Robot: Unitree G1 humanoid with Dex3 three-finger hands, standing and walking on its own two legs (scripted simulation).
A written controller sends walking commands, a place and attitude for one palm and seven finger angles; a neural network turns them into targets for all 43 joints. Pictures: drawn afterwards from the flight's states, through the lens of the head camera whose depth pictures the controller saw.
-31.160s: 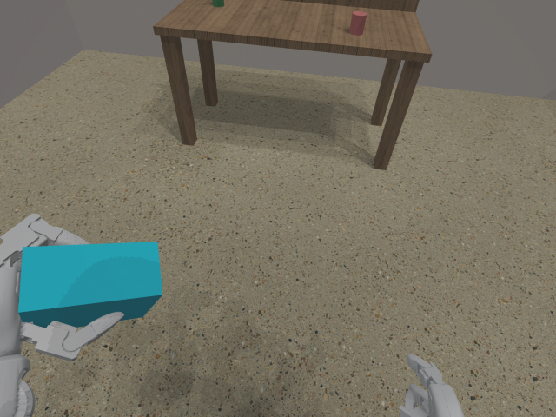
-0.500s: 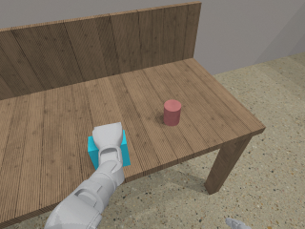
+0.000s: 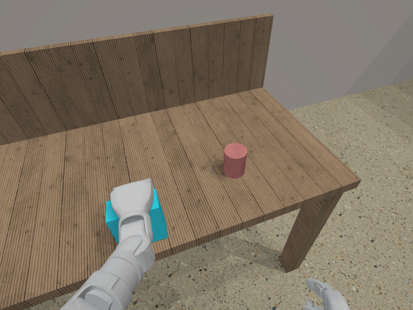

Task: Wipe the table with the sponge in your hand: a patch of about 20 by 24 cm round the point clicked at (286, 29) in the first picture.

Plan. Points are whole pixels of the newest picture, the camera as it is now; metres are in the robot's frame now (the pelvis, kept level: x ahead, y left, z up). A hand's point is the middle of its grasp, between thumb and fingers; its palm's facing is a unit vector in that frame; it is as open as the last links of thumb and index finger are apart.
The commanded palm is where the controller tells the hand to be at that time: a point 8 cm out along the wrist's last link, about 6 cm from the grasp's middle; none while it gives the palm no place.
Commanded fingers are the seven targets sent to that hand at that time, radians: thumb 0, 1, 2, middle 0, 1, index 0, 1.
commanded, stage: slide back across to the middle lane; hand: left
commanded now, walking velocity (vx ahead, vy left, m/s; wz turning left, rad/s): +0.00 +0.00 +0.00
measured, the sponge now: (140, 224) +0.32 +0.19 -0.05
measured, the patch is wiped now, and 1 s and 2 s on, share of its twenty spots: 1.00 1.00 1.00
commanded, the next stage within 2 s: wipe forward along the middle lane in 0.20 s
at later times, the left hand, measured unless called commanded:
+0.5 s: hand (120, 218) +0.31 +0.23 -0.01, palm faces -0.09 -0.05 -0.99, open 10.0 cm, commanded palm +0.29 +0.22 +0.03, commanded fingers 0.00 0.10 1.30 -1.20 -1.60 -1.20 -1.60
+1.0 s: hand (114, 200) +0.36 +0.26 -0.01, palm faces -0.09 +0.00 -1.00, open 10.0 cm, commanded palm +0.34 +0.25 +0.02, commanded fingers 0.00 0.10 1.30 -1.20 -1.60 -1.20 -1.60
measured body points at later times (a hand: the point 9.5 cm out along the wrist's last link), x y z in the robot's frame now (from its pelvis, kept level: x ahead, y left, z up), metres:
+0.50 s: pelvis +0.00 +0.00 +0.00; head +0.00 -0.02 +0.45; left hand +0.31 +0.23 +0.04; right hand +0.19 -0.23 -0.11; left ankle +0.01 +0.12 -0.73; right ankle -0.02 -0.09 -0.73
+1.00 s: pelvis -0.03 +0.00 -0.02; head +0.01 -0.01 +0.43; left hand +0.36 +0.26 +0.04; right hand +0.07 -0.26 -0.15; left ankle +0.01 +0.12 -0.73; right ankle -0.02 -0.09 -0.73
